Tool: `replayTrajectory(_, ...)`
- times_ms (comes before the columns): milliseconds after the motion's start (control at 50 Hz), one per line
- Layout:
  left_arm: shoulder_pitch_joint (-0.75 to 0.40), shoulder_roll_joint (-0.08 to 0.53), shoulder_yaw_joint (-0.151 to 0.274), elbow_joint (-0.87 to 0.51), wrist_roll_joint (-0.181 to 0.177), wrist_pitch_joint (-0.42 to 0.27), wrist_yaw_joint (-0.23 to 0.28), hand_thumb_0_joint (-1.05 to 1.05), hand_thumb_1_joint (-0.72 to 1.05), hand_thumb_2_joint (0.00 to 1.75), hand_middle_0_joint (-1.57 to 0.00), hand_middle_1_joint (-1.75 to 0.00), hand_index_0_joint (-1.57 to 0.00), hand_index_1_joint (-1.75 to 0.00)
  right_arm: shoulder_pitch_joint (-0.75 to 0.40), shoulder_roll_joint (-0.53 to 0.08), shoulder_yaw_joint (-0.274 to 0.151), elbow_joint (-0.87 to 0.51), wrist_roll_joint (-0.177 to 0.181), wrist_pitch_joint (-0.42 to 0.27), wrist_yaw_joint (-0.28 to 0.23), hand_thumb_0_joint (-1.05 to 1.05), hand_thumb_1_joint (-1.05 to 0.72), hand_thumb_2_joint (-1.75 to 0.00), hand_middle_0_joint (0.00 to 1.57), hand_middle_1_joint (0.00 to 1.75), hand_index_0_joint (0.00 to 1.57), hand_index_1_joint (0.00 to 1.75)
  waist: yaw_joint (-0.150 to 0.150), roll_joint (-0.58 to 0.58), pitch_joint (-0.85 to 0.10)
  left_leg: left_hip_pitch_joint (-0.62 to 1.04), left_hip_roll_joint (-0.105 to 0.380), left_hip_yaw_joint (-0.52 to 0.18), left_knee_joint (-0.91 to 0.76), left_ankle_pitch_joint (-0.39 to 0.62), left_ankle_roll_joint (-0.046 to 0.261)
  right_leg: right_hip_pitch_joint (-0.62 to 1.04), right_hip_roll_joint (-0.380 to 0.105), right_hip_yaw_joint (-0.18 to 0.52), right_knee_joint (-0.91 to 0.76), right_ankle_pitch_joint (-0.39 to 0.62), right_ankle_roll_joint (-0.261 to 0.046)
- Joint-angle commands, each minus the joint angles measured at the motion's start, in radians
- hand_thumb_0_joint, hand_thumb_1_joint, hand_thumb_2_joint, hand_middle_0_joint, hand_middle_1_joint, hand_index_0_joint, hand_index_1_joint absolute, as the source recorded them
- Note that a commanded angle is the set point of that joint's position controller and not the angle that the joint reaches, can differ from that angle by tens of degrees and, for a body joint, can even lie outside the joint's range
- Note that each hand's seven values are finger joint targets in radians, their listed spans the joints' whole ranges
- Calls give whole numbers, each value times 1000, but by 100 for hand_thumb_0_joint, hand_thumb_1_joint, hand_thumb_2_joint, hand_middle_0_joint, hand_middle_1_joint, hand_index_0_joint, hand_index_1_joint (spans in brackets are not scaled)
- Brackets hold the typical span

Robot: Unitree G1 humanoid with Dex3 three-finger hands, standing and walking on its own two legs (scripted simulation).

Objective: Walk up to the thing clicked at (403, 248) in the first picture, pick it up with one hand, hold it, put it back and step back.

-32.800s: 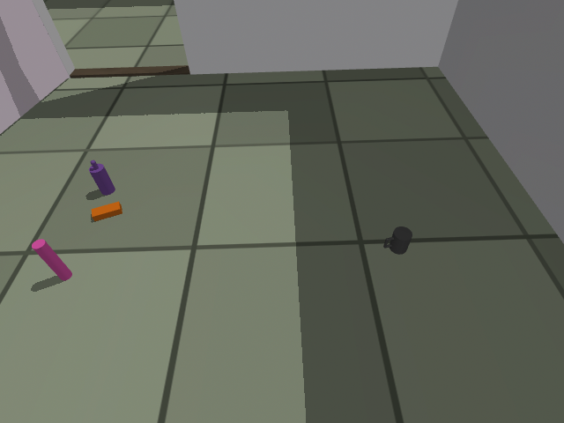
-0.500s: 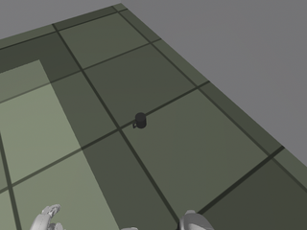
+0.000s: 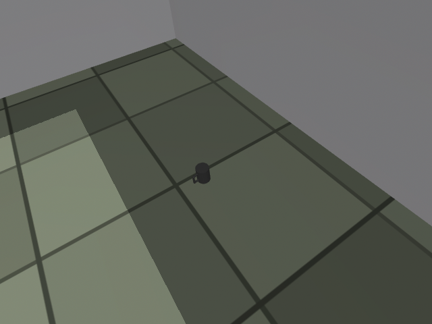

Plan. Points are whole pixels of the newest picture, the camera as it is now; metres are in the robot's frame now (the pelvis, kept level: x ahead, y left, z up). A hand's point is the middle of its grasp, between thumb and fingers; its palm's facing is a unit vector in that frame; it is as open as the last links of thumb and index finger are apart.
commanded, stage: step back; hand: left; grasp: from above
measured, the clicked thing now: (200, 175) +1.00 +0.21 -0.71
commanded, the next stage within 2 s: stand in 0.94 s
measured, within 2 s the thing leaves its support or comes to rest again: neither
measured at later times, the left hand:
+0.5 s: hand out of the picture +0.04 +0.27 -0.13, palm faces +0.07 -0.93 -0.37, open 7.4 cm
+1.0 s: hand out of the picture +0.11 +0.28 -0.14, palm faces +0.03 -0.93 -0.36, open 7.4 cm
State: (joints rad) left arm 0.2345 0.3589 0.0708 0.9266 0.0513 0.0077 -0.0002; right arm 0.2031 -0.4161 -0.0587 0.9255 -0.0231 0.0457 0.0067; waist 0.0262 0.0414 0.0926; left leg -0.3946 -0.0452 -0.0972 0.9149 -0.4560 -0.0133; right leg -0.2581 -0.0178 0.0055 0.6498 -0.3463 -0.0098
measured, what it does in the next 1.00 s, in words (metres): steps on the spot: left foot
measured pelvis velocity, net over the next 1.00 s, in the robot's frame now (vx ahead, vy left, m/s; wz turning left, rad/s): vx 0.03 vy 0.02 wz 0.02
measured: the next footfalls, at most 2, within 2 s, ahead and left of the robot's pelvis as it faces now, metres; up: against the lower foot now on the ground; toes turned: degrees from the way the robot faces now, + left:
left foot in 0.06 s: +0.09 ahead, +0.14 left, +0.00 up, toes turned +3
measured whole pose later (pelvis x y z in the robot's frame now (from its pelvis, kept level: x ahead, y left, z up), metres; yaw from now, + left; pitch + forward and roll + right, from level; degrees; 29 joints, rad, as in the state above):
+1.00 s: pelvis +0.03 +0.02 +0.02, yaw +1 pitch -2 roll +0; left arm 0.09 0.36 0.02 1.09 0.01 -0.02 0.00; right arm 0.01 -0.32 -0.02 1.08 -0.01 -0.02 0.01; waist 0.02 0.00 0.08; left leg -0.19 0.02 0.02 0.44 -0.21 0.00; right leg -0.09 -0.03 0.01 0.41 -0.28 0.03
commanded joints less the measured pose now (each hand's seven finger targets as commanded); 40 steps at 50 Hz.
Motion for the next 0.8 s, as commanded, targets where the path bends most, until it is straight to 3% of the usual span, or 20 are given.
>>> replayTrajectory(0,-80,307,72,-93,-7,-31,10,0,90,90,-20,-30,-20,-30,-54,-147,-40,-62,-11,-56,2,0,-90,-90,20,30,20,30,10,-232,-42,82,34,82,-352,-53,7,-7,-229,258,-274,-213,-170)
replayTrajectory(40,-76,242,39,-88,-12,-17,6,0,90,90,-20,-30,-20,-30,27,-157,-58,-8,-15,-72,-5,0,-90,-90,20,30,20,30,-32,-117,-67,332,25,35,-552,92,36,-147,-155,159,-117,-164,-102)
replayTrajectory(60,-78,174,20,-89,-27,-18,1,0,90,90,-20,-30,-20,-30,22,-218,-70,-13,-23,-79,-9,0,-90,-90,20,30,20,30,-36,89,-65,350,221,-328,-640,-138,112,-291,-47,65,21,-173,-27)
replayTrajectory(80,-121,238,42,-67,-37,-16,7,0,90,90,-20,-30,-20,-30,-5,-292,-73,-25,-20,-79,-6,0,-90,-90,20,30,20,30,-51,116,-26,117,350,-492,-726,-407,224,-215,-10,18,164,-238,-9)
replayTrajectory(100,-109,262,49,-60,-32,-18,4,0,90,90,-20,-30,-20,-30,-51,-280,-72,-40,-20,-85,-4,0,-90,-90,20,30,20,30,-27,69,30,30,357,-472,-742,-416,242,-167,-22,61,240,-216,-12)
replayTrajectory(160,-62,228,44,-24,-38,-31,-9,0,90,90,-20,-30,-20,-30,-68,-215,-49,-33,-22,-97,-4,0,-90,-90,20,30,20,30,-10,84,4,89,266,-277,-678,-170,186,-122,-32,35,135,-122,-13)
replayTrajectory(200,-39,214,46,-5,-34,-36,-14,0,90,90,-20,-30,-20,-30,-67,-217,-54,-25,-21,-89,1,0,-90,-90,20,30,20,30,-20,134,-33,98,238,-223,-660,-155,172,-42,-3,-16,18,-119,-7)
replayTrajectory(260,7,201,50,32,-22,-47,-4,0,90,90,-20,-30,-20,-30,-83,-175,-41,-31,-7,-61,5,0,-90,-90,20,30,20,30,24,84,-49,-24,173,-101,-553,-119,98,200,41,-52,-230,15,-29)
replayTrajectory(280,36,225,58,41,-12,-52,3,0,90,90,-20,-30,-20,-30,-75,-139,-32,-38,-3,-58,2,0,-90,-90,20,30,20,30,39,-2,-66,-110,136,-63,-444,-89,64,291,-18,60,-274,-29,-44)
replayTrajectory(300,63,295,72,41,-5,-56,8,0,90,90,-20,-30,-20,-30,-97,-103,-26,-53,1,-59,0,0,-90,-90,20,30,20,30,62,-162,-61,-221,23,1,-248,-95,24,277,-194,372,-404,-315,-121)
replayTrajectory(320,15,346,81,25,-4,-61,7,0,90,90,-20,-30,-20,-30,-97,-130,-31,-44,-5,-57,-9,0,-90,-90,20,30,20,30,52,-180,6,-187,9,-7,-92,-92,20,123,-350,521,-485,-481,-192)
replayTrajectory(340,-41,332,78,-5,-8,-67,9,0,90,90,-20,-30,-20,-30,-63,-156,-38,-32,-6,-63,-10,0,-90,-90,20,30,20,30,23,-117,40,-170,48,-45,-53,-50,19,89,-370,512,-466,-380,-224)
replayTrajectory(440,-77,272,53,-7,-19,-82,8,0,90,90,-20,-30,-20,-30,-14,-118,-27,6,-1,-83,0,0,-90,-90,20,30,20,30,1,-186,-60,9,69,46,-227,22,8,122,-249,184,-316,279,-162)
replayTrajectory(520,-106,243,28,-9,-36,-57,7,0,90,90,-20,-30,-20,-30,0,-104,-38,38,-5,-89,-6,0,-90,-90,20,30,20,30,-37,-152,-90,232,38,113,-498,336,29,41,-173,55,-132,489,-85)
replayTrajectory(540,-85,213,14,-17,-40,-52,6,0,90,90,-20,-30,-20,-30,5,-132,-45,36,-9,-93,-12,0,-90,-90,20,30,20,30,-37,-94,-120,319,105,26,-492,440,50,-27,-136,37,-76,429,-51)
replayTrajectory(560,-86,183,5,-13,-53,-43,5,0,90,90,-20,-30,-20,-30,-29,-176,-49,23,-8,-97,-16,0,-90,-90,20,30,20,30,-25,20,-135,283,239,-158,-531,390,107,-58,-50,-5,-41,181,-7)
replayTrajectory(580,-78,198,14,11,-61,-35,10,0,90,90,-20,-30,-20,-30,-69,-213,-48,18,4,-94,-13,0,-90,-90,20,30,20,30,-8,58,-134,168,313,-218,-556,298,188,35,-15,-21,-23,-46,-7)
replayTrajectory(600,-81,198,7,18,-52,-35,11,0,90,90,-20,-30,-20,-30,-105,-209,-44,16,3,-90,-11,0,-90,-90,20,30,20,30,-1,48,-130,159,319,-210,-559,282,194,60,-19,-13,-62,-79,-17)
replayTrajectory(680,-66,222,5,64,-45,-54,9,0,90,90,-20,-30,-20,-30,-175,-152,-18,30,7,-83,-11,0,-90,-90,20,30,20,30,5,69,-114,147,192,-47,-516,330,66,122,-70,55,-211,169,-34)
replayTrajectory(780,-112,230,5,86,-47,-57,17,0,90,90,-20,-30,-20,-30,-178,-138,-17,70,14,-85,-14,0,-90,-90,20,30,20,30,-16,0,-188,281,177,20,-459,610,60,149,-95,54,-219,406,-27)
